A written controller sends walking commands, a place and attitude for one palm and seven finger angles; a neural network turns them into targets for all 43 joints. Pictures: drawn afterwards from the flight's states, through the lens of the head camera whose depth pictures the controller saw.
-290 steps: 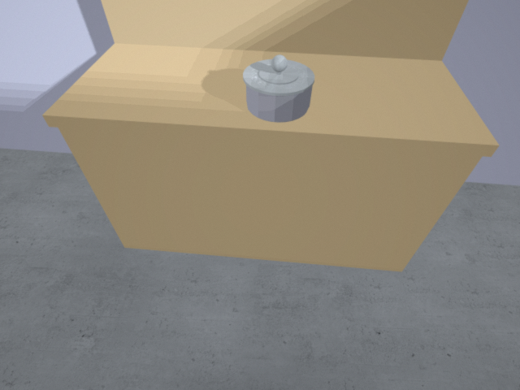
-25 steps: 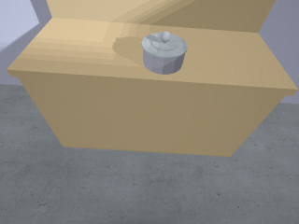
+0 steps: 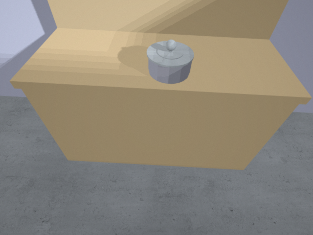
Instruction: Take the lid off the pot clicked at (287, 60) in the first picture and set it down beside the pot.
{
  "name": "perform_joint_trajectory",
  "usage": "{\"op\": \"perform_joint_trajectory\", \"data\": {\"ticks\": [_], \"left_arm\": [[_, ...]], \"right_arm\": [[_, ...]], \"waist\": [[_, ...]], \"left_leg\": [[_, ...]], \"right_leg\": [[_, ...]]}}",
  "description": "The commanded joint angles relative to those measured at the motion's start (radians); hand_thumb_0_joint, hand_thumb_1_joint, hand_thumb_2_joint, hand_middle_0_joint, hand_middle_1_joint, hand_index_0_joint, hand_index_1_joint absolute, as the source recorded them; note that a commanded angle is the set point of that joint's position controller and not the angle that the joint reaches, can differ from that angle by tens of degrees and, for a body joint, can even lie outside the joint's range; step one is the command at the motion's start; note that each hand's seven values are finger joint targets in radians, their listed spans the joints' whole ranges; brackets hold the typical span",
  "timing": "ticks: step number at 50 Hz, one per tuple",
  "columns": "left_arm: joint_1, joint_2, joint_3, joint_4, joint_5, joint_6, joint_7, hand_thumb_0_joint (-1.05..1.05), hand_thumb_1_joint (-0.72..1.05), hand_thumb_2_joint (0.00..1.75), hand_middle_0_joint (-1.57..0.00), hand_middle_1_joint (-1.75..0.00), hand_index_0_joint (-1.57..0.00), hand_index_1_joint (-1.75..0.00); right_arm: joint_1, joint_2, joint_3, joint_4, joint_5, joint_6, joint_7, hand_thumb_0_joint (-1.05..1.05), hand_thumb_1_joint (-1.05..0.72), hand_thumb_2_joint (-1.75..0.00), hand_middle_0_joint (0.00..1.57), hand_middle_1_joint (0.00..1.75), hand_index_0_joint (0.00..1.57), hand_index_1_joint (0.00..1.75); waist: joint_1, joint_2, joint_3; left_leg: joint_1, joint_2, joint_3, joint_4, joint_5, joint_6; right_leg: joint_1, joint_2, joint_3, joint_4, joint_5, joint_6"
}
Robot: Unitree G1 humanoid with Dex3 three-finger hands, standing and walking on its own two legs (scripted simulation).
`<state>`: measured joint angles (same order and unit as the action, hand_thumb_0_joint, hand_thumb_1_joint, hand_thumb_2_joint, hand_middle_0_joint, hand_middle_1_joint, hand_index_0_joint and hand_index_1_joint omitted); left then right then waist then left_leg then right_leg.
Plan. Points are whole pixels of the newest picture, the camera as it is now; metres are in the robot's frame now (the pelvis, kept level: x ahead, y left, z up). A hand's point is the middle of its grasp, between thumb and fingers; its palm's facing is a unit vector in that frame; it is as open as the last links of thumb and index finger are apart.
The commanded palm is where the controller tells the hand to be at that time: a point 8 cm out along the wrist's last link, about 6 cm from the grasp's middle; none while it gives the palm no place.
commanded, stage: look again from close up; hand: left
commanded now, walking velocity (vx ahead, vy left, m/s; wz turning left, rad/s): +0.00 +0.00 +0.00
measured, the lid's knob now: (171, 45) +0.80 +0.00 +0.09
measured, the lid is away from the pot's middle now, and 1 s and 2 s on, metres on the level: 0.00 0.00 0.00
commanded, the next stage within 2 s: shuffle to correct the standing spot in 0.64 s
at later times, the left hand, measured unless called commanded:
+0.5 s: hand out of the picture +0.01 +0.15 -0.18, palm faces +0.06 -0.99 -0.16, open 7.3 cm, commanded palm none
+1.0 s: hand out of the picture +0.01 +0.14 -0.19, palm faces +0.09 -0.98 -0.15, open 7.3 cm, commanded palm none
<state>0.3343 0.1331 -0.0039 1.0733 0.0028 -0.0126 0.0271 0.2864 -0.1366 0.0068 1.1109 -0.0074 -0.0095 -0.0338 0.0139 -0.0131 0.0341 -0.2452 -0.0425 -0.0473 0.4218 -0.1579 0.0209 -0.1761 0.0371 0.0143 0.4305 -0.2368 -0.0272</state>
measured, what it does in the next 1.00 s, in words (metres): shifts its weight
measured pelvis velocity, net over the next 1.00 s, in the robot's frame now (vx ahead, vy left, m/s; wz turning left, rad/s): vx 0.05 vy -0.02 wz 0.00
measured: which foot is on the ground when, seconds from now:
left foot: down 0.00-1.00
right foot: down 0.00-1.00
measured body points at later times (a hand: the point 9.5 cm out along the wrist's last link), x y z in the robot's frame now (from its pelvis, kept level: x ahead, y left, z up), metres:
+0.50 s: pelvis +0.02 -0.01 +0.00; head +0.02 -0.01 +0.45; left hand +0.01 +0.20 -0.16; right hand +0.01 -0.22 -0.16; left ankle +0.04 +0.10 -0.74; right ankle +0.00 -0.10 -0.74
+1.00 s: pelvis +0.05 -0.02 -0.01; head +0.05 -0.01 +0.44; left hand +0.00 +0.19 -0.17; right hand +0.01 -0.24 -0.17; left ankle +0.04 +0.10 -0.74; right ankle +0.00 -0.10 -0.74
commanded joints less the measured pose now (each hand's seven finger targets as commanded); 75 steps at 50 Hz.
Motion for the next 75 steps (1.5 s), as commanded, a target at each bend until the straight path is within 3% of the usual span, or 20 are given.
{"op": "perform_joint_trajectory", "data": {"ticks": [1,37,41,45,53,55,56,57,58,60,62,64,66,68,70,71,72,73,74,75], "left_arm": [[0.079,0.094,0.017,-0.028,0.003,-0.019,0.006,0.0,0.9,0.9,-0.2,-0.3,-0.2,-0.3],[0.097,0.075,0.02,-0.012,0.002,-0.021,0.013,0.0,0.9,0.9,-0.2,-0.3,-0.2,-0.3],[0.099,0.091,0.039,-0.021,0.013,-0.005,-0.004,0.0,0.9,0.9,-0.2,-0.3,-0.2,-0.3],[0.107,0.098,0.055,-0.031,0.017,-0.003,-0.016,0.0,0.9,0.9,-0.2,-0.3,-0.2,-0.3],[0.149,0.101,0.072,-0.031,0.016,-0.03,-0.022,0.0,0.9,0.9,-0.2,-0.3,-0.2,-0.3],[0.125,0.087,0.07,-0.036,0.018,-0.034,-0.022,0.0,0.9,0.9,-0.2,-0.3,-0.2,-0.3],[0.09,0.065,0.065,-0.054,0.013,-0.041,-0.025,0.0,0.9,0.9,-0.2,-0.3,-0.2,-0.3],[-0.004,0.059,0.056,-0.099,0.01,-0.052,-0.023,0.0,0.9,0.9,-0.2,-0.3,-0.2,-0.3],[-0.093,0.085,0.061,-0.139,0.019,-0.057,-0.018,0.0,0.9,0.9,-0.2,-0.3,-0.2,-0.3],[-0.153,0.086,0.072,-0.171,0.017,-0.057,-0.021,0.0,0.9,0.9,-0.2,-0.3,-0.2,-0.3],[-0.142,0.059,0.072,-0.185,0.011,-0.046,-0.038,0.0,0.9,0.9,-0.2,-0.3,-0.2,-0.3],[-0.158,0.051,0.071,-0.21,0.007,-0.036,-0.056,0.0,0.9,0.9,-0.2,-0.3,-0.2,-0.3],[-0.18,0.036,0.068,-0.228,0.002,-0.03,-0.072,0.0,0.9,0.9,-0.2,-0.3,-0.2,-0.3],[-0.099,0.058,0.075,-0.198,0.0,-0.027,-0.078,0.0,0.9,0.9,-0.2,-0.3,-0.2,-0.3],[0.09,0.13,0.095,-0.136,0.005,-0.036,-0.062,0.0,0.9,0.9,-0.2,-0.3,-0.2,-0.3],[0.211,0.183,0.111,-0.1,0.01,-0.042,-0.048,0.0,0.9,0.9,-0.2,-0.3,-0.2,-0.3],[0.261,0.297,0.137,-0.096,0.018,-0.041,-0.027,0.0,0.9,0.9,-0.2,-0.3,-0.2,-0.3],[0.252,0.313,0.135,-0.115,0.005,-0.039,-0.021,0.0,0.9,0.9,-0.2,-0.3,-0.2,-0.3],[0.173,0.279,0.125,-0.132,0.006,-0.035,-0.017,0.0,0.9,0.9,-0.2,-0.3,-0.2,-0.3],[0.089,0.242,0.118,-0.153,0.011,-0.031,-0.013,0.0,0.9,0.9,-0.2,-0.3,-0.2,-0.3]], "right_arm": [[0.06,-0.083,-0.016,-0.025,0.006,-0.022,-0.002,0.0,-0.9,-0.9,0.2,0.3,0.2,0.3],[0.079,-0.063,-0.01,0.007,0.007,-0.024,-0.012,0.0,-0.9,-0.9,0.2,0.3,0.2,0.3],[0.097,-0.08,-0.027,0.003,-0.007,-0.013,-0.004,0.0,-0.9,-0.9,0.2,0.3,0.2,0.3],[0.096,-0.066,-0.038,-0.021,-0.014,-0.015,0.001,0.0,-0.9,-0.9,0.2,0.3,0.2,0.3],[0.118,-0.056,-0.047,-0.056,-0.012,-0.051,0.006,0.0,-0.9,-0.9,0.2,0.3,0.2,0.3],[0.184,-0.068,-0.052,-0.038,-0.012,-0.059,0.001,0.0,-0.9,-0.9,0.2,0.3,0.2,0.3],[0.286,-0.115,-0.064,-0.007,-0.023,-0.067,-0.006,0.0,-0.9,-0.9,0.2,0.3,0.2,0.3],[0.396,-0.159,-0.076,0.023,-0.034,-0.067,-0.016,0.0,-0.9,-0.9,0.2,0.3,0.2,0.3],[0.443,-0.162,-0.069,0.036,-0.036,-0.062,-0.024,0.0,-0.9,-0.9,0.2,0.3,0.2,0.3],[0.384,-0.132,-0.062,0.012,-0.034,-0.07,-0.03,0.0,-0.9,-0.9,0.2,0.3,0.2,0.3],[0.268,-0.129,-0.057,-0.027,-0.03,-0.085,-0.032,0.0,-0.9,-0.9,0.2,0.3,0.2,0.3],[0.21,-0.138,-0.059,-0.046,-0.026,-0.094,-0.03,0.0,-0.9,-0.9,0.2,0.3,0.2,0.3],[0.149,-0.147,-0.063,-0.067,-0.024,-0.09,-0.023,0.0,-0.9,-0.9,0.2,0.3,0.2,0.3],[0.118,-0.193,-0.078,-0.067,-0.017,-0.079,-0.016,0.0,-0.9,-0.9,0.2,0.3,0.2,0.3],[0.129,-0.209,-0.092,-0.068,-0.01,-0.07,-0.003,0.0,-0.9,-0.9,0.2,0.3,0.2,0.3],[0.133,-0.186,-0.088,-0.069,-0.007,-0.067,0.006,0.0,-0.9,-0.9,0.2,0.3,0.2,0.3],[0.184,-0.099,-0.076,-0.087,0.001,-0.064,0.011,0.0,-0.9,-0.9,0.2,0.3,0.2,0.3],[0.151,-0.109,-0.074,-0.121,0.005,-0.047,0.006,0.0,-0.9,-0.9,0.2,0.3,0.2,0.3],[0.096,-0.101,-0.079,-0.138,0.0,-0.042,0.01,0.0,-0.9,-0.9,0.2,0.3,0.2,0.3],[0.062,-0.084,-0.08,-0.153,-0.001,-0.04,0.012,0.0,-0.9,-0.9,0.2,0.3,0.2,0.3]], "waist": [[-0.005,0.001,0.03],[-0.005,0.004,0.061],[-0.012,-0.022,0.107],[-0.01,-0.033,0.173],[-0.019,-0.031,0.126],[-0.059,0.046,0.102],[-0.099,0.196,0.043],[-0.143,0.3,0.058],[-0.156,0.235,0.084],[-0.122,0.044,0.115],[-0.064,0.082,0.093],[-0.042,0.141,0.071],[-0.022,0.177,0.082],[0.008,0.179,0.021],[0.08,0.055,-0.066],[0.135,-0.052,-0.123],[0.138,-0.4,-0.207],[0.119,-0.393,-0.222],[0.094,-0.249,-0.083],[0.065,-0.168,-0.041]], "left_leg": [[0.022,0.1,-0.096,-0.075,0.004,0.01],[0.054,0.107,-0.072,-0.064,0.055,0.006],[-0.028,0.093,-0.069,-0.049,-0.311,0.021],[-0.124,0.075,-0.052,0.023,-0.387,0.032],[-0.128,0.075,-0.004,0.16,-0.239,0.053],[0.008,0.12,-0.076,0.091,-0.145,0.087],[0.206,0.237,-0.273,-0.011,0.026,0.157],[0.387,0.384,-0.506,-0.085,0.336,0.254],[0.428,0.43,-0.548,-0.061,0.598,0.292],[0.346,0.444,-0.467,-0.068,0.606,0.284],[0.297,0.396,-0.341,-0.12,0.417,0.216],[0.251,0.333,-0.216,-0.161,0.325,0.169],[0.109,0.264,-0.075,-0.179,0.259,0.119],[0.023,0.237,-0.026,-0.116,0.241,0.089],[-0.023,0.178,0.03,0.121,0.3,0.039],[-0.156,0.143,0.056,0.318,0.179,0.015],[-0.335,0.034,0.101,0.669,-0.307,-0.014],[-0.367,0.035,0.027,0.901,-0.492,-0.001],[-0.429,0.08,0.022,0.973,-0.449,0.005],[-0.424,0.1,0.024,0.989,-0.395,0.012]], "right_leg": [[-0.042,-0.115,0.098,-0.101,0.016,-0.026],[-0.04,-0.109,0.101,-0.112,0.07,-0.027],[-0.097,-0.1,0.127,-0.13,-0.336,-0.051],[-0.136,-0.117,0.174,-0.135,-0.462,-0.089],[-0.065,-0.155,0.188,-0.008,-0.221,-0.144],[-0.154,-0.1,0.097,0.155,-0.041,-0.118],[-0.283,-0.027,-0.025,0.394,0.065,-0.076],[-0.537,0.024,-0.084,0.622,-0.257,-0.046],[-0.655,-0.014,-0.006,0.774,-0.356,-0.054],[-0.692,-0.079,0.061,0.853,-0.317,-0.058],[-0.655,-0.123,0.074,0.802,-0.279,-0.049],[-0.588,-0.126,0.022,0.668,-0.223,-0.037],[-0.411,-0.108,-0.066,0.457,-0.107,-0.028],[-0.152,-0.047,-0.145,0.305,0.003,-0.021],[0.107,-0.014,-0.16,0.172,0.087,-0.025],[0.304,-0.077,-0.087,0.153,0.076,-0.049],[0.422,-0.364,0.316,0.024,0.111,-0.154],[0.344,-0.463,0.516,-0.109,0.139,-0.227],[0.234,-0.445,0.453,-0.135,0.081,-0.248],[0.103,-0.428,0.445,-0.148,-0.04,-0.247]]}}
